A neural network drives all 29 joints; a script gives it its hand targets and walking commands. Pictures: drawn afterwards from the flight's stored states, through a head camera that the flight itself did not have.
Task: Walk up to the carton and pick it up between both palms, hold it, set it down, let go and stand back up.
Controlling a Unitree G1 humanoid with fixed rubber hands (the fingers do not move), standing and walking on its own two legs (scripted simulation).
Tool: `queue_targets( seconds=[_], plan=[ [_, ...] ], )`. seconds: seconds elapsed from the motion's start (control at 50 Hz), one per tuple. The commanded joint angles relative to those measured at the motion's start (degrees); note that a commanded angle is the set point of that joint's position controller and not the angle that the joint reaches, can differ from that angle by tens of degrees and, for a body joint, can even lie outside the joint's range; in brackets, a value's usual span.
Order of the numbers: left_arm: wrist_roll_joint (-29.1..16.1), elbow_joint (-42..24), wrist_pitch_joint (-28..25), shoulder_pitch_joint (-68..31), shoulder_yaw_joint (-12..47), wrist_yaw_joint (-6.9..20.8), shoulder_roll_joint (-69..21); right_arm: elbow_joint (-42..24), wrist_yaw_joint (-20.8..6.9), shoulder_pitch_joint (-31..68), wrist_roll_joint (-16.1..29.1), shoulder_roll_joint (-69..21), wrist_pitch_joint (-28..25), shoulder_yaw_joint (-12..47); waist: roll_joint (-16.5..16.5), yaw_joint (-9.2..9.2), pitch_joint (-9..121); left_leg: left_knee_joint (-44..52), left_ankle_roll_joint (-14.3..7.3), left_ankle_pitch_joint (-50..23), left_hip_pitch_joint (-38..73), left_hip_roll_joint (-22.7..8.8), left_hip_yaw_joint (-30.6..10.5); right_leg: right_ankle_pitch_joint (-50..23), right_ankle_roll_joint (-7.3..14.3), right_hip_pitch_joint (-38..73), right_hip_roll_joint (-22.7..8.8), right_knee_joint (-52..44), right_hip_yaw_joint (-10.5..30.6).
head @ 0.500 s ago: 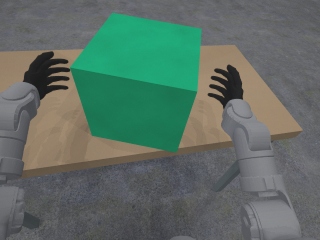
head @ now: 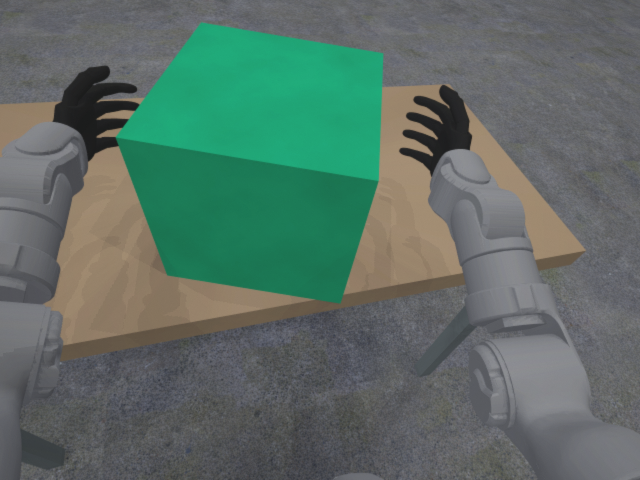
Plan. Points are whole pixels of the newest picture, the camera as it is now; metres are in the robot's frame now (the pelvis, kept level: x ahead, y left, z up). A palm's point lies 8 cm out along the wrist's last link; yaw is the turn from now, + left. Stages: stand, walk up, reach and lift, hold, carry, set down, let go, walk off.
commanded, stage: reach and lift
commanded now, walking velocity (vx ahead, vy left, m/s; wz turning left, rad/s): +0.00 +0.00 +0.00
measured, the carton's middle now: (272, 167) +0.51 -0.02 +0.09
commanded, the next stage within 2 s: none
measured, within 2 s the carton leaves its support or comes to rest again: neither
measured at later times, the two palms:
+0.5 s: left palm (96, 104) +0.52 +0.18 +0.19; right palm (447, 139) +0.43 -0.22 +0.20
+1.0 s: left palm (106, 138) +0.53 +0.18 +0.14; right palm (425, 182) +0.42 -0.22 +0.13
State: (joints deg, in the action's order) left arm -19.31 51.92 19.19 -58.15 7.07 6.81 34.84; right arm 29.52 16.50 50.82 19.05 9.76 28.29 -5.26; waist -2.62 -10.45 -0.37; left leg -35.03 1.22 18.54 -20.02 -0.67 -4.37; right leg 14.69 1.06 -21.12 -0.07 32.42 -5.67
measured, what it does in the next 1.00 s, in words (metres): stands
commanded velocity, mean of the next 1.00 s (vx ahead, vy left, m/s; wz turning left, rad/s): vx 0.00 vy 0.00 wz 0.00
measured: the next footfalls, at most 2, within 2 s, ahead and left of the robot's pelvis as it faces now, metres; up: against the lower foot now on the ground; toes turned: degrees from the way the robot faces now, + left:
none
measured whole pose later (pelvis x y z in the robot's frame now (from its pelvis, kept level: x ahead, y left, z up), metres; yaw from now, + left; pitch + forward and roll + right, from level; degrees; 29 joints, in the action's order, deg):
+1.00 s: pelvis +0.00 +0.00 +0.00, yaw +0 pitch +15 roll -1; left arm -19.5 74.5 3.3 -69.1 12.8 7.4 34.7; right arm 47.2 14.9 54.6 15.9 4.8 11.7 -6.7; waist -2.6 -13.7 6.2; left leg -35.0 1.7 16.7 -33.8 -0.7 -4.4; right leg 12.9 1.4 -34.9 -0.1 32.4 -5.7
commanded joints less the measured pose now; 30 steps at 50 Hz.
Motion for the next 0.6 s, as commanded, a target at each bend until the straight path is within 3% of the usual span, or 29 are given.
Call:
queue_targets(
  seconds=[0.0, 0.36, 0.58],
  plan=[
    [-9.53, -2.59, -5.43, -43.66, -0.43, -0.44, 18.20, -4.44, -0.06, 36.94, -0.62, 10.85, -6.47, -8.74, 11.01, -3.05, 43.93, 8.80, -0.68, -22.24, -1.41, 1.95, 3.96, -39.02, -1.23, 24.43, 0.86, -3.13, 5.12],
    [-9.41, 8.12, -9.98, -53.03, 3.96, -1.34, 14.56, 4.96, -0.66, 45.30, -0.65, 10.71, -11.75, -6.97, 14.55, -4.25, 51.76, 5.43, -0.30, -29.38, -0.68, 2.48, 3.99, -45.88, -0.81, 21.53, 1.00, -1.19, 4.46],
    [-7.31, 11.78, -13.17, -48.56, 4.69, -0.52, 10.96, 8.78, -1.19, 42.39, -1.97, 9.37, -15.26, -4.34, 15.27, -3.85, 52.15, 4.18, 0.29, -32.50, -2.46, 2.59, 4.11, -49.51, -0.93, 20.57, 0.68, -0.35, 4.57]
  ],
)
